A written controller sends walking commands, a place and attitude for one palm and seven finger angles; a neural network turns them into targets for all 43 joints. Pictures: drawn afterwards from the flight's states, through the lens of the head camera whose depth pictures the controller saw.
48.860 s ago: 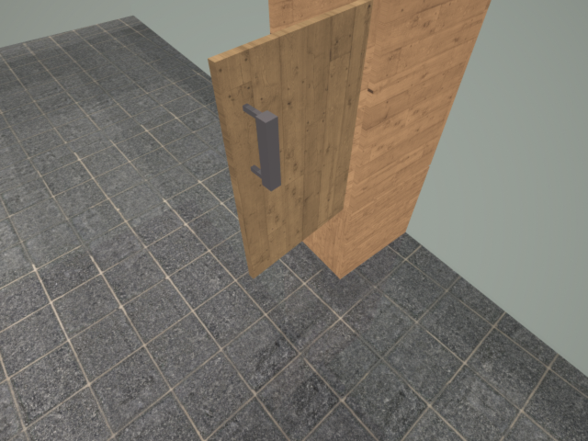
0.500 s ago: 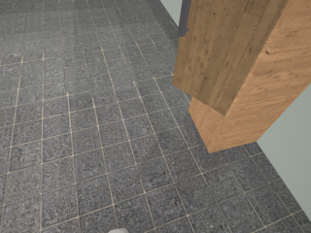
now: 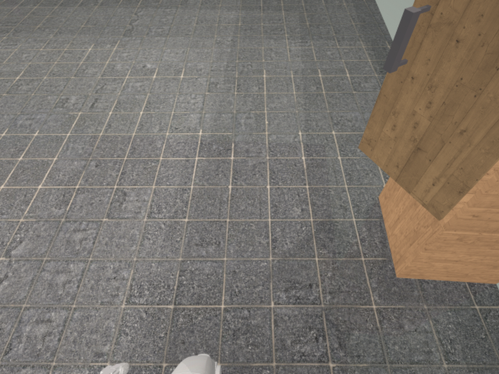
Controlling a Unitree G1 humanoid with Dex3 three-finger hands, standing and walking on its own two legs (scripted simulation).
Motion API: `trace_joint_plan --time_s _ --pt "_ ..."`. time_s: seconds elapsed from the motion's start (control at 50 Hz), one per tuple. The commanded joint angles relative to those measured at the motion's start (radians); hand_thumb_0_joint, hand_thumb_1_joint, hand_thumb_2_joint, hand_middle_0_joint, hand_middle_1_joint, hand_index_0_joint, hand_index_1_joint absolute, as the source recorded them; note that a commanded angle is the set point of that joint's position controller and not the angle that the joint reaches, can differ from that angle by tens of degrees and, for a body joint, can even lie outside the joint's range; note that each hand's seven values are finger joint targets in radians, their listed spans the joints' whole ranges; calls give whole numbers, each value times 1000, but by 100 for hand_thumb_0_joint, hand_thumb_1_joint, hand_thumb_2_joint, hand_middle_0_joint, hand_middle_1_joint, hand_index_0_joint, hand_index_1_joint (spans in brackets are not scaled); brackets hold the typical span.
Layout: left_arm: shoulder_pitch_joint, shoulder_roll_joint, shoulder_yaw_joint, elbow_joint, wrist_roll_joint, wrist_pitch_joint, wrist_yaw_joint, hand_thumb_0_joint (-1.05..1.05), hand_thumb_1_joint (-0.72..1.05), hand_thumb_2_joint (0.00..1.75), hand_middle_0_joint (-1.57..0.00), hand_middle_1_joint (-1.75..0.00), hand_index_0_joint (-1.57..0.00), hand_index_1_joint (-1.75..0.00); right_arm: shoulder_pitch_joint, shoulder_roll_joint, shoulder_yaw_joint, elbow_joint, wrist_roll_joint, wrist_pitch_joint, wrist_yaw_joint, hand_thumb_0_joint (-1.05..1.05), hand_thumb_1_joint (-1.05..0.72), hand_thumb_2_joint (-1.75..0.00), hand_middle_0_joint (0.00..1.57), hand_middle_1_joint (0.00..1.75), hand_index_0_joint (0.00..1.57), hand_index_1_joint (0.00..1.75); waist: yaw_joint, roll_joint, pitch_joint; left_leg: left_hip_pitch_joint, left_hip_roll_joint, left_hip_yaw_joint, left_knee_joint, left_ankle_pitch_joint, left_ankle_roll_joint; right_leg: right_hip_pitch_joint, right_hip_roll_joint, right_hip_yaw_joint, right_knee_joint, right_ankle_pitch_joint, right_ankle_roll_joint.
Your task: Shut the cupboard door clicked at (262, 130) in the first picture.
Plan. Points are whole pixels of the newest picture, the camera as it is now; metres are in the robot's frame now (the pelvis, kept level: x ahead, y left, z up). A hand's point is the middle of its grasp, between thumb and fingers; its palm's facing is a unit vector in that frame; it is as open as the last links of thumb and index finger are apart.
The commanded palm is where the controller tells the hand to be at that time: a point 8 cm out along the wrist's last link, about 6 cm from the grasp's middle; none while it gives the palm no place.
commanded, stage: walk to a spot facing it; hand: left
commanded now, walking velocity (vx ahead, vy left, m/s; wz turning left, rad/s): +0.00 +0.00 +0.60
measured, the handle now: (407, 39) +0.84 -0.38 +0.09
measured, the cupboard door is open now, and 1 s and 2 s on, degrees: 34 34 34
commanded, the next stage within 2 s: turn to face it in 1.26 s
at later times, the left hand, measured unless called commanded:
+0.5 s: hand out of the picture +0.01 +0.19 -0.15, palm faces +0.38 -0.88 -0.29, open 7.4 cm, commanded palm none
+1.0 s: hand out of the picture +0.07 +0.27 -0.16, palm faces +0.63 -0.75 -0.21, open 7.4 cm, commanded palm none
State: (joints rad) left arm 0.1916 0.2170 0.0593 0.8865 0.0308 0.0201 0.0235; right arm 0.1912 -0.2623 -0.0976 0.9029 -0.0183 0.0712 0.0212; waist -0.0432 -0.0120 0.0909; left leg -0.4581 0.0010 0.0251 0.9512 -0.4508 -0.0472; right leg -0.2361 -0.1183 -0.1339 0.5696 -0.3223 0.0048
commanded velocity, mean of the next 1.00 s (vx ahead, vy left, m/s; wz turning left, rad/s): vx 0.30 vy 0.00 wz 0.51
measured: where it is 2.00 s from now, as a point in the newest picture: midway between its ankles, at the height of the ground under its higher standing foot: (201, 335)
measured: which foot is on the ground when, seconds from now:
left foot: up 0.00-0.08, down 0.10-0.34, up 0.36-0.76, down 0.78-1.00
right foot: down 0.00-0.10, up 0.12-0.34, down 0.36-0.78, up 0.80-1.00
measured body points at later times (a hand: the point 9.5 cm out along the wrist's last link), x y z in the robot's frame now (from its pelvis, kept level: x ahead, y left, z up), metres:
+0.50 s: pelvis +0.05 -0.02 +0.00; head +0.07 -0.03 +0.45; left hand -0.01 +0.24 -0.13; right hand +0.19 -0.24 -0.15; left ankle -0.01 +0.12 -0.64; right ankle +0.07 -0.12 -0.74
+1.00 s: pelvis +0.15 +0.08 +0.00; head +0.16 +0.10 +0.45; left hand +0.03 +0.31 -0.15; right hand +0.35 -0.07 -0.14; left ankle +0.12 +0.17 -0.74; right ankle +0.27 -0.03 -0.67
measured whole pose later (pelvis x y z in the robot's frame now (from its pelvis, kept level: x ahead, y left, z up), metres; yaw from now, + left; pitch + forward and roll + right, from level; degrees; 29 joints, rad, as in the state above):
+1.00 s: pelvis +0.15 +0.08 +0.00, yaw +36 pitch -1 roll +0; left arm 0.25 0.21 0.09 0.95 0.03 0.00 -0.03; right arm 0.20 -0.18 -0.03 0.94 -0.03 -0.03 0.00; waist 0.01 -0.02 0.08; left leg -0.26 -0.01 0.08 0.50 -0.22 0.06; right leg -0.53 -0.15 -0.06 1.03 -0.31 0.03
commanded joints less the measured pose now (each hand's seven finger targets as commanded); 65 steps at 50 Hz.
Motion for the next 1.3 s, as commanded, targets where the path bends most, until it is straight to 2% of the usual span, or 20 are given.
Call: trace_joint_plan --time_s 0.0,0.04,0.08,0.1,0.28,0.3,0.32,0.34,0.36,0.46,0.66,0.72,0.74,0.76,0.78,0.88,1.12,1.18,1.22,1.28 --pt "83 228 61 -46 4 -19 14 0 90 90 -20 -30 -20 -30 -35 -9 19 -93 6 -27 6 0 -90 -90 20 30 20 30 62 -185 -102 58 -6 75 -240 26 3 148 -233 84 -68 629 -116" --pt "77 221 63 -49 -6 -14 9 0 90 90 -20 -30 -20 -30 20 -47 14 -80 2 -36 5 0 -90 -90 20 30 20 30 30 -133 -138 212 -1 66 -459 198 16 100 -211 29 47 570 -55" --pt "72 109 36 -105 -18 -7 -5 0 90 90 -20 -30 -20 -30 138 -237 -29 -58 -15 -50 -9 0 -90 -90 20 30 20 30 -32 360 -214 527 370 -421 -567 750 207 -322 -3 -44 413 -306 75" --pt "-5 119 28 -147 -4 -3 -5 0 90 90 -20 -30 -20 -30 199 -256 -30 -33 -21 -41 -16 0 -90 -90 20 30 20 30 -71 252 -200 483 425 -456 -591 510 283 -360 6 55 524 -360 51" --pt "126 110 41 -45 -6 -23 -49 0 90 90 -20 -30 -20 -30 -38 -179 -6 -76 -17 -52 -29 0 -90 -90 20 30 20 30 80 166 -66 12 145 -310 -606 -201 163 56 117 3 58 -44 46" --pt "229 134 53 -15 1 -29 -45 0 90 90 -20 -30 -20 -30 -73 -149 -3 -92 -12 -50 -28 0 -90 -90 20 30 20 30 131 75 -55 -154 73 -257 -488 -261 135 230 91 43 -55 -80 40" --pt "322 219 72 -7 17 -42 -31 0 90 90 -20 -30 -20 -30 -89 -73 13 -116 2 -52 -20 0 -90 -90 20 30 20 30 185 -213 -66 -363 -58 -110 -166 -244 72 357 -147 355 -308 -399 -30" --pt "308 265 68 -20 5 -35 -17 0 90 90 -20 -30 -20 -30 -123 -36 19 -142 -5 -59 -16 0 -90 -90 20 30 20 30 180 -329 -16 -386 -70 -74 142 -184 52 223 -362 658 -474 -558 -113" --pt "233 242 68 -36 -3 -49 -10 0 90 90 -20 -30 -20 -30 -102 -70 7 -138 -16 -57 -9 0 -90 -90 20 30 20 30 114 -245 4 -355 9 -137 281 -77 53 103 -387 694 -492 -596 -151" --pt "114 115 42 -18 0 -88 -7 0 90 90 -20 -30 -20 -30 -42 -2 15 -63 -11 -43 29 0 -90 -90 20 30 20 30 31 -136 -7 -213 85 -29 197 168 16 73 -226 132 -403 -26 -92" --pt "261 148 50 75 2 -93 -11 0 90 90 -20 -30 -20 -30 -195 33 41 -115 -8 -70 48 0 -90 -90 20 30 20 30 94 -141 -13 -90 65 105 -262 122 71 277 -304 -65 -270 425 -84" --pt "212 173 53 70 -7 -86 -18 0 90 90 -20 -30 -20 -30 1 -25 25 -66 -17 -82 33 0 -90 -90 20 30 20 30 -18 -79 -110 298 -15 165 -407 163 108 125 -249 -186 30 524 -39" --pt "213 142 47 50 -11 -84 -28 0 90 90 -20 -30 -20 -30 152 -117 2 -31 -23 -89 17 0 -90 -90 20 30 20 30 -92 84 -218 571 84 12 -482 121 154 -63 -190 -204 305 338 3" --pt "174 87 37 -19 -15 -77 -45 0 90 90 -20 -30 -20 -30 272 -247 -31 -6 -26 -95 0 0 -90 -90 20 30 20 30 -134 344 -266 762 394 -486 -594 153 274 -438 -31 -142 632 -250 59" --pt "31 98 27 -82 -10 -71 -40 0 90 90 -20 -30 -20 -30 329 -281 -37 24 -11 -87 -18 0 -90 -90 20 30 20 30 -161 170 -228 727 459 -556 -656 212 320 -546 -22 25 728 -255 36" --pt "125 46 38 7 7 -39 -45 0 90 90 -20 -30 -20 -30 47 -93 26 -32 -14 -116 -36 0 -90 -90 20 30 20 30 18 178 -45 203 274 -257 -751 -1 218 -357 -59 100 584 -12 32" --pt "107 70 47 -13 3 -50 -53 0 90 90 -20 -30 -20 -30 74 -74 11 45 -10 -106 -27 0 -90 -90 20 30 20 30 96 61 -26 54 171 -176 -613 -10 195 78 70 38 -2 124 38" --pt "330 252 80 27 2 -65 -27 0 90 90 -20 -30 -20 -30 93 9 23 -8 -4 -109 -17 0 -90 -90 20 30 20 30 168 -297 -133 -267 -42 -45 172 -189 92 332 -392 628 -397 -264 -130" --pt "136 165 66 -22 -4 -65 -9 0 90 90 -20 -30 -20 -30 101 -7 10 14 -9 -96 -14 0 -90 -90 20 30 20 30 74 -202 -63 -272 57 -92 334 21 71 141 -357 512 -414 -314 -131" --pt "78 69 35 -19 -7 -84 -6 0 90 90 -20 -30 -20 -30 104 34 25 45 -7 -69 0 0 -90 -90 20 30 20 30 29 -127 -55 -165 83 -41 267 123 28 52 -251 136 -337 283 -109"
